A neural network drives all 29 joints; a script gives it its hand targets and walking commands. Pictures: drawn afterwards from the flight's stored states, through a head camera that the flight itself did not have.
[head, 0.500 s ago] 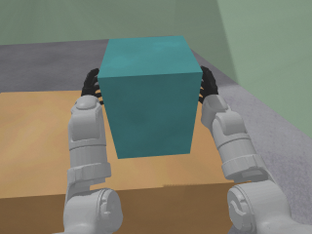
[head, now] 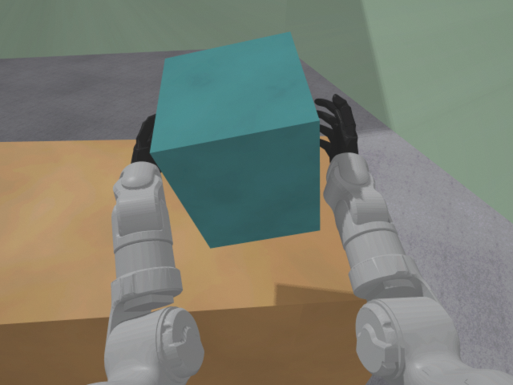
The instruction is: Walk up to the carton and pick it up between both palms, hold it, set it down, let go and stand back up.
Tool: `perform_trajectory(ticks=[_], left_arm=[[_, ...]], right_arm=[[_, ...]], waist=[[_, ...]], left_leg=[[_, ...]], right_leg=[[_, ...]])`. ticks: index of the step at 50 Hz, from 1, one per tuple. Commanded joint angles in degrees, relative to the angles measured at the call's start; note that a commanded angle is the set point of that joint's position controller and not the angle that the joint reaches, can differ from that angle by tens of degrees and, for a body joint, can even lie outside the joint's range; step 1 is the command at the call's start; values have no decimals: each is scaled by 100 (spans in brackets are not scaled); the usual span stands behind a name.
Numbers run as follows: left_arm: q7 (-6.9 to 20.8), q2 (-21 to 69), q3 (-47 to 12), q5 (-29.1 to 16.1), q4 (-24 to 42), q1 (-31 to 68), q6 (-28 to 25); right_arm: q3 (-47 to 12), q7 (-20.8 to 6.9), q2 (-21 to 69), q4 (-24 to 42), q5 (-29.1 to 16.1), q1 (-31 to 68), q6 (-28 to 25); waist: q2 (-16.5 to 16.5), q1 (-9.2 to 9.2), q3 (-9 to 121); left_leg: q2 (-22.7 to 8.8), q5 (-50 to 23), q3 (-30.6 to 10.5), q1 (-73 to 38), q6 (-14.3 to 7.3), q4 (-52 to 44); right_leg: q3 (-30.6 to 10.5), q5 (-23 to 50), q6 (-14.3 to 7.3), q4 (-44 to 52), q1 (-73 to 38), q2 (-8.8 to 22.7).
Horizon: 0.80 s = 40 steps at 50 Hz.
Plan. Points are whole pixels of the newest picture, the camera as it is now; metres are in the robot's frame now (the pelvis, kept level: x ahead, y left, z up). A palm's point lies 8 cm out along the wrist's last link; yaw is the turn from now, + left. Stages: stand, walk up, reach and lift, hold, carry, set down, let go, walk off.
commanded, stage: set down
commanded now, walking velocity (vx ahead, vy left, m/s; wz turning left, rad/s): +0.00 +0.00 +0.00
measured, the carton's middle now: (246, 149) +0.45 +0.01 +0.20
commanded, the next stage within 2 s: none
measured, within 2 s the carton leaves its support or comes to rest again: neither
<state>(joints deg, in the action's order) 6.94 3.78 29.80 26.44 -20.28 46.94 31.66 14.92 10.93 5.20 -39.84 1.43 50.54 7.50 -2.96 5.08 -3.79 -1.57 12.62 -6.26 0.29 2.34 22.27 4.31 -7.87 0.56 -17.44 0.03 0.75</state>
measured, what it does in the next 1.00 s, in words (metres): stands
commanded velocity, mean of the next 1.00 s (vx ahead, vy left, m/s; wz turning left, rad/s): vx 0.00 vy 0.00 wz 0.00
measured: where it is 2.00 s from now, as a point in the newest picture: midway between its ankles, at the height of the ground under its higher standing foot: outside the picture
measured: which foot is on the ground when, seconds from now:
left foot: down 0.00-1.00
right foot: down 0.00-1.00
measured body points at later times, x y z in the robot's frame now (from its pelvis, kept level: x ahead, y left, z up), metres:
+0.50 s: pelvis +0.01 +0.00 +0.00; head -0.01 +0.04 +0.45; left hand +0.42 +0.15 +0.17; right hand +0.39 -0.14 +0.18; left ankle +0.01 +0.14 -0.75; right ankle +0.03 -0.13 -0.75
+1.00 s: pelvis +0.03 +0.00 +0.00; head +0.02 +0.04 +0.45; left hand +0.45 +0.14 +0.15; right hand +0.42 -0.15 +0.16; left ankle +0.01 +0.14 -0.75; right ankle +0.03 -0.13 -0.75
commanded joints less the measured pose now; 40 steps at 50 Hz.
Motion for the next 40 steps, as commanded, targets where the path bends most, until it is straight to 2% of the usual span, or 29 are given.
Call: perform_trajectory(ticks=[1, 2, 4, 6, 8, 10, 11, 13, 16, 18, 22, 24, 25, 26, 27, 28, 30, 33, 34, 35, 37, 38, 40], left_arm=[[818, 2244, -2715, -795, 318, 3310, -837], [798, 2285, -2836, -828, 287, 3089, -855], [753, 2276, -2921, -888, 434, 2929, -935], [673, 2489, -3309, -1068, 703, 2849, -999], [585, 2611, -3604, -1212, 973, 3013, -1081], [504, 2734, -3856, -1361, 1171, 3132, -1121], [475, 2755, -3850, -1368, 1112, 3043, -1115], [449, 2854, -3958, -1402, 1174, 3140, -1126], [451, 2780, -3793, -1292, 860, 3000, -1089], [543, 2600, -3451, -1117, 520, 2987, -1035], [667, 2348, -2964, -830, -134, 3112, -1018], [681, 2307, -2837, -745, -317, 3296, -1095], [672, 2334, -2881, -762, -401, 3445, -1168], [655, 2331, -2840, -763, -384, 3547, -1259], [619, 2425, -2942, -833, -395, 3696, -1338], [583, 2436, -2934, -865, -433, 3794, -1443], [525, 2464, -2969, -956, -618, 3967, -1607], [494, 2370, -2765, -892, -874, 3828, -1701], [498, 2400, -2763, -882, -919, 3783, -1729], [500, 2345, -2665, -856, -925, 3779, -1761], [507, 2375, -2668, -894, -919, 3716, -1800], [511, 2364, -2656, -887, -907, 3727, -1832], [531, 2386, -2663, -907, -996, 3540, -1818]], right_arm=[[-1827, -771, 2513, 1024, 181, 3019, -794], [-1982, -739, 2502, 1126, 114, 2973, -865], [-2303, -697, 2560, 1363, 22, 2945, -995], [-2711, -674, 2623, 1755, -148, 3010, -1146], [-2941, -625, 2640, 1850, -280, 2917, -1245], [-3187, -589, 2708, 2037, -438, 3013, -1332], [-3220, -583, 2718, 2052, -426, 2978, -1337], [-3241, -564, 2736, 2046, -465, 2948, -1365], [-2996, -567, 2665, 1747, -356, 2736, -1328], [-2670, -586, 2514, 1533, -186, 2794, -1284], [-1970, -672, 2328, 1042, 212, 2801, -1260], [-1768, -731, 2360, 800, 400, 2838, -1286], [-1638, -768, 2385, 721, 477, 2881, -1306], [-1638, -794, 2471, 712, 517, 2922, -1346], [-1610, -821, 2502, 785, 549, 3031, -1397], [-1581, -851, 2595, 692, 593, 3052, -1409], [-1536, -881, 2669, 576, 673, 3090, -1429], [-1529, -909, 2745, 438, 728, 3042, -1413], [-1502, -918, 2760, 431, 751, 2995, -1426], [-1533, -902, 2785, 373, 732, 2942, -1401], [-1554, -885, 2778, 395, 727, 2844, -1395], [-1632, -881, 2810, 349, 702, 2766, -1383], [-1703, -845, 2805, 441, 669, 2753, -1379]], waist=[[195, -25, 2462], [208, 10, 2565], [108, -73, 2765], [114, -60, 3180], [232, 71, 3367], [315, 77, 3556], [258, 49, 3486], [400, 96, 3518], [439, 124, 3189], [330, 42, 2767], [305, 60, 2053], [266, -4, 1915], [328, 47, 1910], [331, -17, 1973], [365, 34, 2210], [347, -20, 2232], [320, 31, 2453], [264, -69, 2370], [267, -47, 2411], [222, -79, 2460], [225, 13, 2463], [210, -31, 2544], [186, 17, 2631]], left_leg=[[530, -1280, 1240, -18, -77, -744], [527, -1548, 1211, -70, -53, -659], [563, -1739, 1212, -32, -70, -584], [552, -2294, 1138, -155, -12, -426], [559, -2614, 1078, -237, 53, -324], [519, -2939, 1013, -306, 101, -199], [520, -2949, 1000, -315, 98, -187], [510, -3085, 978, -313, 150, -126], [491, -2743, 987, -321, 147, -203], [502, -2067, 1061, -139, 51, -397], [474, -835, 1118, 219, -91, -789], [458, -484, 1171, 354, -131, -923], [457, -354, 1175, 416, -128, -964], [459, -328, 1208, 461, -145, -992], [471, -359, 1209, 479, -131, -982], [442, -374, 1219, 520, -132, -992], [459, -391, 1224, 542, -127, -985], [479, -386, 1265, 665, -165, -1010], [477, -411, 1263, 668, -167, -1016], [490, -453, 1287, 679, -179, -1002], [511, -658, 1274, 634, -143, -975], [524, -774, 1279, 623, -124, -935], [536, -1008, 1262, 572, -117, -856]], right_leg=[[312, 1070, 256, 207, -2115, -286], [302, 1483, 267, 152, -2282, -267], [238, 2086, 316, 50, -2494, -229], [232, 2719, 334, -87, -2678, -240], [229, 3033, 314, -149, -2665, -227], [221, 3230, 297, -186, -2601, -238], [210, 3268, 292, -171, -2534, -237], [198, 3239, 255, -175, -2403, -239], [200, 2839, 224, -55, -2218, -215], [189, 2297, 220, 55, -2169, -188], [241, 1166, 211, 191, -1867, -151], [263, 762, 221, 224, -1801, -142], [270, 602, 209, 229, -1729, -145], [259, 597, 228, 211, -1733, -140], [263, 667, 222, 177, -1755, -144], [264, 623, 220, 163, -1753, -149], [262, 720, 227, 146, -1725, -153], [195, 981, 266, 126, -1903, -123], [189, 1065, 266, 109, -1923, -121], [156, 1227, 293, 103, -2007, -107], [159, 1642, 310, 40, -2141, -100], [148, 1869, 323, 5, -2210, -108], [131, 2285, 350, -32, -2339, -97]])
